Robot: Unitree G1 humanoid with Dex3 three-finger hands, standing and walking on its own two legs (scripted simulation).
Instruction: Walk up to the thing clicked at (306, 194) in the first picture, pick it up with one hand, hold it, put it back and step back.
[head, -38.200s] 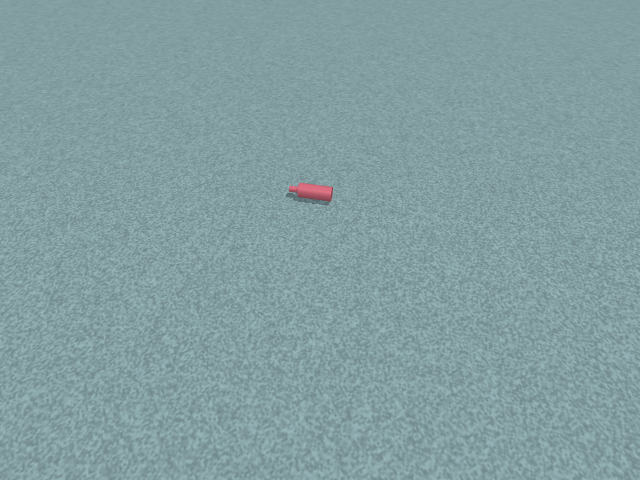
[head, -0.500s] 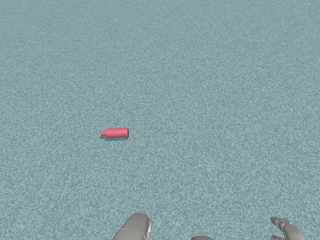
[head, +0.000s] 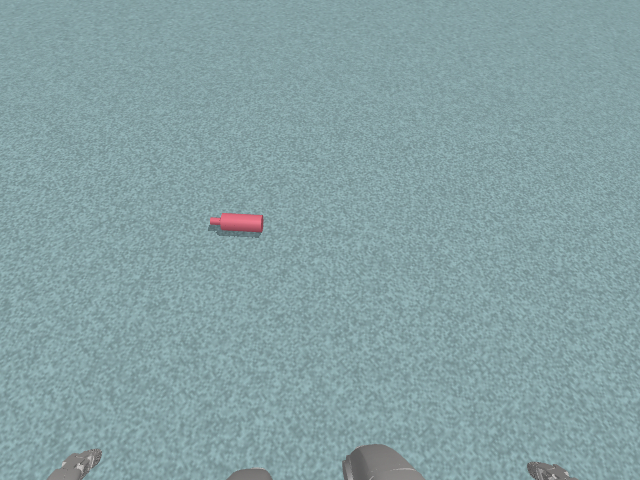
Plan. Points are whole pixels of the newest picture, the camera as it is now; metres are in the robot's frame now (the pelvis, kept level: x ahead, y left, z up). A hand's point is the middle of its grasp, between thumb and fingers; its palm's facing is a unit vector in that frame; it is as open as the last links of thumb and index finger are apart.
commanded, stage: step back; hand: left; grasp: from above
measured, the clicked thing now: (236, 222) +1.03 +0.28 -0.73
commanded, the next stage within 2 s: stand in 1.26 s
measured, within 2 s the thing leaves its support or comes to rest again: neither
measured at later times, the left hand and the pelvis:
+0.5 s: hand out of the picture -0.04 +0.29 -0.14, palm faces +0.00 -0.91 -0.42, open 7.4 cm; pelvis -0.09 +0.01 +0.00, yaw -1 degrees
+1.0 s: hand out of the picture +0.04 +0.27 -0.15, palm faces -0.01 -0.92 -0.38, open 7.4 cm; pelvis -0.05 +0.01 +0.00, yaw +0 degrees
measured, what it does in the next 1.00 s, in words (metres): steps on the spot: right foot, then left foot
